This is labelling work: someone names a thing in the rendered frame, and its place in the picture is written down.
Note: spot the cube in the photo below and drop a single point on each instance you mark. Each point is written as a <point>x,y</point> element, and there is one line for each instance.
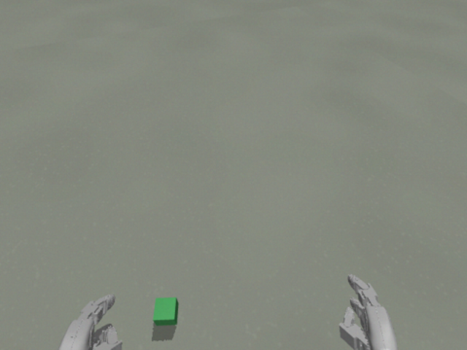
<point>166,310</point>

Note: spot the left robot hand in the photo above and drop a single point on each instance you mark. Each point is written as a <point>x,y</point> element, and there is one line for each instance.
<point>80,334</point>

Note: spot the right robot hand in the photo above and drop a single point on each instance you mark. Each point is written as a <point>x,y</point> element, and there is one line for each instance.
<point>374,319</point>

